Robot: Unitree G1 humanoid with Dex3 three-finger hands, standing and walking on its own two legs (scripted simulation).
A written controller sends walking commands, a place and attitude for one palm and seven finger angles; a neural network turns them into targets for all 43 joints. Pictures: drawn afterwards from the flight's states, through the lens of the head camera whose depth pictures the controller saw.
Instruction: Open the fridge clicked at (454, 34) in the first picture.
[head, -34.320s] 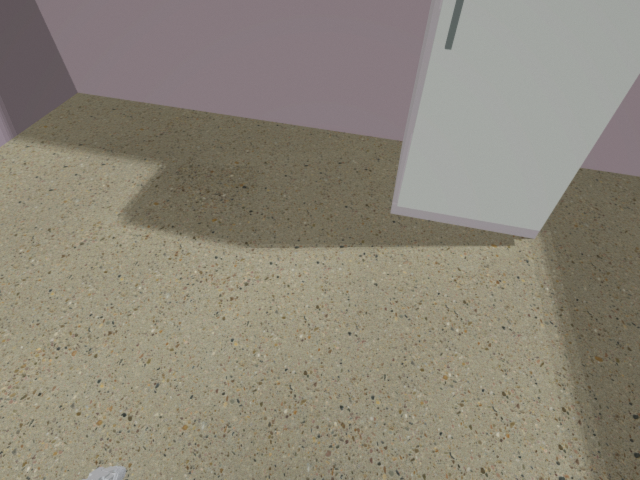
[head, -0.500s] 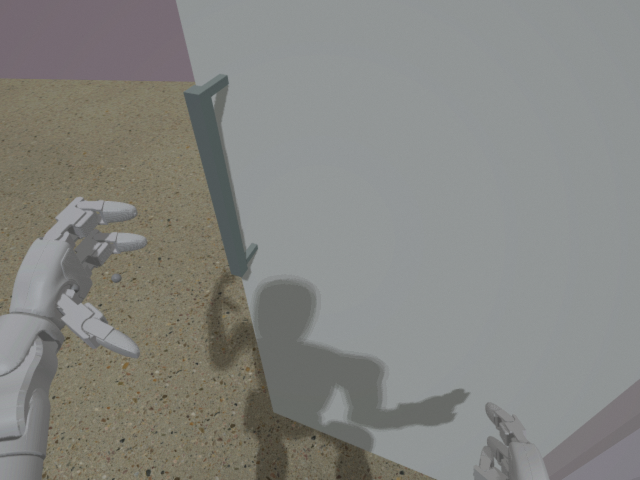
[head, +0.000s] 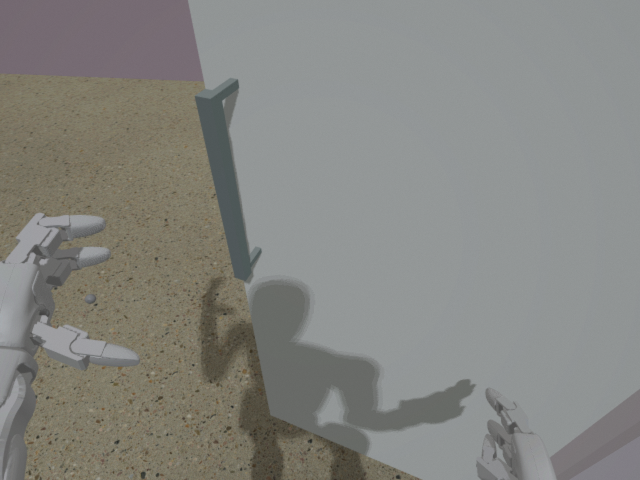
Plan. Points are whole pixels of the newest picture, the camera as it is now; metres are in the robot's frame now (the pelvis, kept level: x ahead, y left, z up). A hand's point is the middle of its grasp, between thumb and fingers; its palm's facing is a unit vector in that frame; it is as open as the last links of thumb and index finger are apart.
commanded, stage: draw the hand back to the body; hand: left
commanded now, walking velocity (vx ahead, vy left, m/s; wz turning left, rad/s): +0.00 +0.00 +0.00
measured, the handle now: (237, 193) +0.41 +0.17 +0.17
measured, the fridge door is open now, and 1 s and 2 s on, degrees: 72 72 72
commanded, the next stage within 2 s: step back with the hand held close in 0.96 s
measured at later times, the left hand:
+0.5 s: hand (66, 309) +0.22 +0.29 +0.16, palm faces +0.46 -0.80 -0.38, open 9.6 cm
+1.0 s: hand (66, 326) +0.20 +0.28 +0.16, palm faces +0.48 -0.79 -0.38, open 7.5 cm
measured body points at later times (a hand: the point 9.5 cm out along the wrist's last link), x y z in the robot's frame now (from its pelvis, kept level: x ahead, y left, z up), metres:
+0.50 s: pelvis +0.02 +0.01 +0.01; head +0.00 +0.00 +0.45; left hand +0.19 +0.33 +0.18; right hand +0.21 -0.21 -0.07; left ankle +0.00 +0.11 -0.73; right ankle +0.00 -0.12 -0.73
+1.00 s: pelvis +0.01 +0.00 +0.01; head -0.01 -0.01 +0.45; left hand +0.17 +0.31 +0.18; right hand +0.20 -0.22 -0.07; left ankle +0.00 +0.11 -0.73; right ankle +0.00 -0.12 -0.73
